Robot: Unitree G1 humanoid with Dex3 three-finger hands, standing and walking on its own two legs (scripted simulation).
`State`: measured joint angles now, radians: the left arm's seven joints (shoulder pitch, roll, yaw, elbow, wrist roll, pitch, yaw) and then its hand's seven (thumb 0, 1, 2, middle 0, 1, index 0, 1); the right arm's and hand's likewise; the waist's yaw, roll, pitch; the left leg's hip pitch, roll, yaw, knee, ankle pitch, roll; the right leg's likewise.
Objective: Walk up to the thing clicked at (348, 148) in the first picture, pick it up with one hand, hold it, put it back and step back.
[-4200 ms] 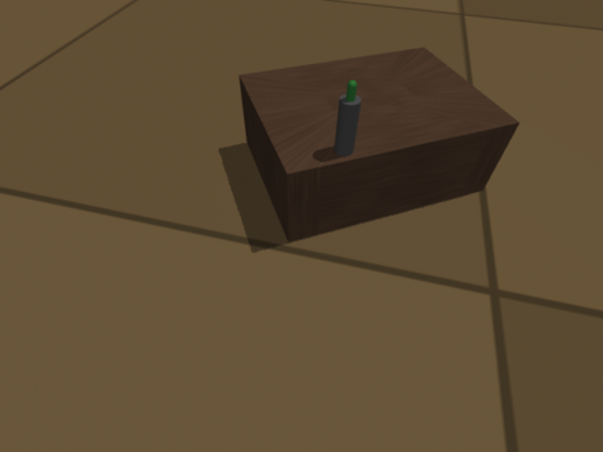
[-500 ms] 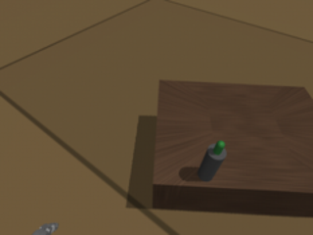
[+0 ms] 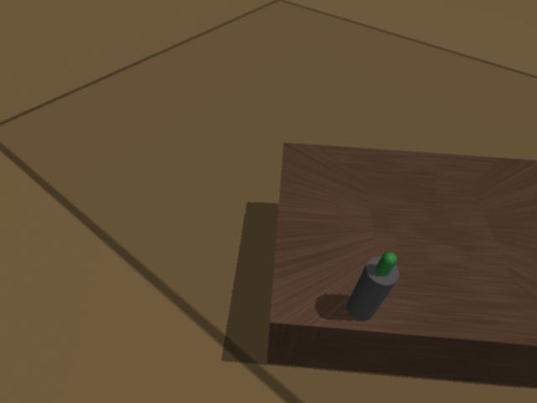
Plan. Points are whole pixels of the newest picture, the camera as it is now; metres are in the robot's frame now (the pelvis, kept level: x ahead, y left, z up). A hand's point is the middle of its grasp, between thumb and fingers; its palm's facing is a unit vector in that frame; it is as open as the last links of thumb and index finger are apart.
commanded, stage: walk up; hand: right
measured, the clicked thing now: (373, 285) +0.42 -0.24 -0.25
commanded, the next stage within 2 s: stand in 0.18 s
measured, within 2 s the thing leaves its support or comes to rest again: neither
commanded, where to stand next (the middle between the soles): +0.06 -0.01 m, yaw -3 degrees
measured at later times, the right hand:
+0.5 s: hand out of the picture +0.10 -0.26 -0.15, palm faces -0.01 +0.94 -0.34, open 7.4 cm
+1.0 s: hand out of the picture +0.08 -0.27 -0.16, palm faces -0.01 +0.94 -0.33, open 7.4 cm
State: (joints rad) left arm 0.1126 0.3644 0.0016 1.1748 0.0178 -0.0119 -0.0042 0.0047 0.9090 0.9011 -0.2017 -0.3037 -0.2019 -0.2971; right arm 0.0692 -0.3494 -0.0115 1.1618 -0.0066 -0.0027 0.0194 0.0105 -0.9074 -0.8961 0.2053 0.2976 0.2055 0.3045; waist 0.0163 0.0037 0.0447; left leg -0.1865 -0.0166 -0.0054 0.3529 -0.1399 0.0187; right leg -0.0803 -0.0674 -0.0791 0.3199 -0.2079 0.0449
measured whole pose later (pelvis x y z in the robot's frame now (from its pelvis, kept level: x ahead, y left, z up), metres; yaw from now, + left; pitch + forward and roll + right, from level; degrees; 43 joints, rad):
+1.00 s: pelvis +0.01 -0.02 +0.00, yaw -1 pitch -1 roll +0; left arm 0.11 0.35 0.00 1.14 0.01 0.00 0.00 0.00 0.91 0.90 -0.20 -0.30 -0.20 -0.30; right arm 0.09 -0.35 0.00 1.16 -0.01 -0.01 0.01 0.01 -0.91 -0.90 0.21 0.30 0.21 0.30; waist 0.00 0.00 0.05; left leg -0.15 0.01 0.00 0.32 -0.14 -0.01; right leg -0.06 -0.04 -0.07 0.30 -0.21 0.03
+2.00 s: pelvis +0.02 -0.02 +0.00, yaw -1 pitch -1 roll +0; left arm 0.12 0.35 0.00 1.12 0.01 0.00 0.00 0.00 0.91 0.90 -0.20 -0.30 -0.20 -0.30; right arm 0.10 -0.35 0.01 1.15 -0.01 -0.01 0.01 0.01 -0.91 -0.90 0.21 0.30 0.21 0.30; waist 0.01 0.00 0.05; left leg -0.14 0.01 0.01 0.32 -0.15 -0.01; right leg -0.05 -0.04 -0.06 0.30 -0.22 0.02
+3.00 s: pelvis +0.01 -0.03 -0.02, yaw -4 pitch +6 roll +1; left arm 0.23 0.24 0.00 0.68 -0.03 -0.09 0.06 0.01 0.91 0.90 -0.21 -0.31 -0.21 -0.30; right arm 0.12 -0.33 -0.13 0.69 -0.09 0.23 0.09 0.00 0.33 -0.12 0.05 0.05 0.05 0.06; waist 0.01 -0.01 0.00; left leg -0.43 0.03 0.05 0.59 -0.27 -0.02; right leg -0.39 -0.03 -0.01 0.64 -0.36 0.01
